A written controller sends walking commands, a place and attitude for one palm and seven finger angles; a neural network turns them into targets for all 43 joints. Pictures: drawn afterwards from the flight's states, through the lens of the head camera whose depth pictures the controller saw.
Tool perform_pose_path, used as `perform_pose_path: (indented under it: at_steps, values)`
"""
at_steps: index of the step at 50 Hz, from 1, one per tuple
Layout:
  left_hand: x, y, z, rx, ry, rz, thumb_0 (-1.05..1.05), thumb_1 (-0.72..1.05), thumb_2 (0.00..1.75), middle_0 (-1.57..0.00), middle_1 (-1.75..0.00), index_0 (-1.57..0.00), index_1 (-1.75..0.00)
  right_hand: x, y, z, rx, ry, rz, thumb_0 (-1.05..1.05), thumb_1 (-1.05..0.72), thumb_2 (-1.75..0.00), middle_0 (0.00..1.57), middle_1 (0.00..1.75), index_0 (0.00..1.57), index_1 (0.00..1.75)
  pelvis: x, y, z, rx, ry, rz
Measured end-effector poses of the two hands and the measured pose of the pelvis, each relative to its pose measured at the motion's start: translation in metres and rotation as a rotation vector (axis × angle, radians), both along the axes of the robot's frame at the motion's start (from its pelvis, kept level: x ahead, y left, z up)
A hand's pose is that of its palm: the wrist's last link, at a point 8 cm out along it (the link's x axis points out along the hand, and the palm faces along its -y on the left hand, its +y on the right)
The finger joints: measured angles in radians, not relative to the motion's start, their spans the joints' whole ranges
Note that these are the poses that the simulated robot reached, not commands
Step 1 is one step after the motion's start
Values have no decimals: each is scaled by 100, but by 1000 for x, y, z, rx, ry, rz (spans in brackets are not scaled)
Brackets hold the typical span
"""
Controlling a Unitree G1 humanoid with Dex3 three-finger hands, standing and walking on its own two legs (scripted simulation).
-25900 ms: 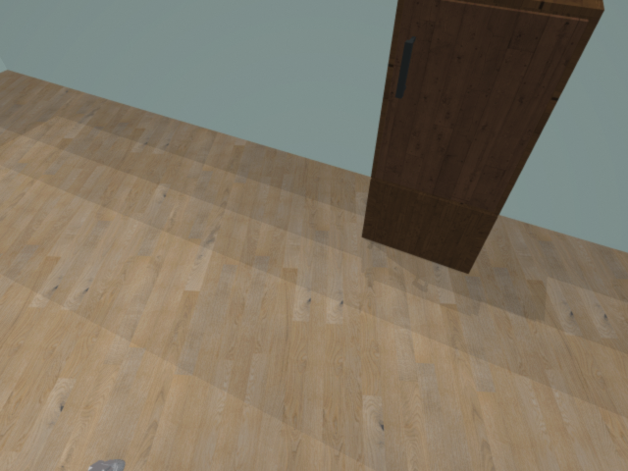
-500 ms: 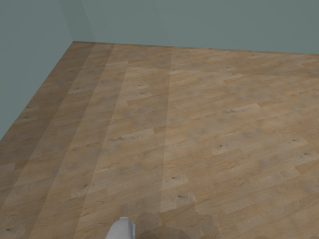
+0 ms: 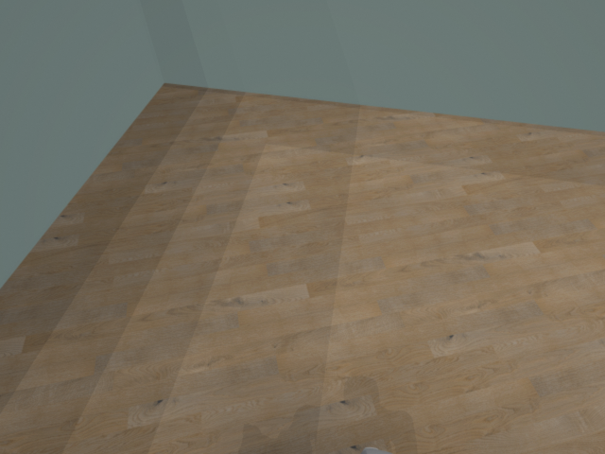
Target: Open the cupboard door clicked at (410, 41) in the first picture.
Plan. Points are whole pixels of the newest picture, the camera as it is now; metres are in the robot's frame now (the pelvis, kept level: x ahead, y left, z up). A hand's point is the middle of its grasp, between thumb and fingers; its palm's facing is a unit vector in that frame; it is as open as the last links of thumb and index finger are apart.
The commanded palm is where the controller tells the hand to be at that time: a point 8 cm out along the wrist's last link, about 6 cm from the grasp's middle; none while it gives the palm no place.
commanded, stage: turn to face it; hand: left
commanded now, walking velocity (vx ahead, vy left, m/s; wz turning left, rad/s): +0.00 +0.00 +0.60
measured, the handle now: out of the picture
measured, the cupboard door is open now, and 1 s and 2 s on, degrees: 42 42 42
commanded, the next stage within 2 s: none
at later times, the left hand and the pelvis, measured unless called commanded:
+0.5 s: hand out of the picture +0.05 +0.21 -0.19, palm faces +0.36 -0.90 -0.24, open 7.4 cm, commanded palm none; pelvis +0.08 -0.01 -0.02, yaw +19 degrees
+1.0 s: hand out of the picture +0.07 +0.14 -0.15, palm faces +0.61 -0.75 -0.24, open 7.3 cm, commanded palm none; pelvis +0.13 -0.05 +0.01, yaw +39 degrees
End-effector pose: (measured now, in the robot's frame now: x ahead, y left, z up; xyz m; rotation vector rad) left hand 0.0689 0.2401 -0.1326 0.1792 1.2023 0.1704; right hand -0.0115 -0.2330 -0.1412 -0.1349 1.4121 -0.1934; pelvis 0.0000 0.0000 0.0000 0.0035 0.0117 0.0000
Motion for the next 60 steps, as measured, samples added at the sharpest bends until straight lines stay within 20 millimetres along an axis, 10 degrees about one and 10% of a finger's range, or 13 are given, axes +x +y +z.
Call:
perform_pose_path:
  at_steps: [9, 23, 32, 40, 49, 60]
  values:
    - [44, -18, 17, 51, -111, 78, 1, 92, 90, -20, -30, -20, -29, 72, -44, -2, 3, 2, 88, 1, -91, -89, 20, 30, 20, 30, 38, -31, 0, 28, 0, 137]
    - [-35, 2, -31, -22, 77, 333, 0, 91, 90, -21, -30, -21, -30, 289, 3, 27, -67, -344, 454, 1, -91, -89, 19, 30, 20, 30, 72, -12, -18, 9, 5, 323]
    - [-27, 10, 1, 37, 47, 424, 1, 91, 90, -20, -30, -20, -29, 309, 18, 27, -24, -293, 548, 0, -90, -89, 20, 30, 20, 30, 90, -22, -1, -13, 22, 416]
    - [-11, -21, 15, 107, -39, 485, 0, 91, 90, -20, -30, -20, -29, 324, 4, -7, 49, -189, 589, 1, -90, -89, 20, 30, 21, 30, 112, -51, -9, 15, 12, 531]
    - [-33, -69, 13, 17, 11, 625, 0, 90, 90, -21, -30, -20, -30, 352, 22, 9, 57, -140, 698, 1, -90, -89, 20, 30, 20, 30, 127, -55, 6, 40, 15, 664]
    - [-107, -68, -23, -39, 106, 831, 1, 91, 90, -21, -30, -20, -30, 390, 97, 20, 28, -272, 918, 1, -90, -89, 20, 30, 20, 30, 119, -36, -11, 1, 12, 809]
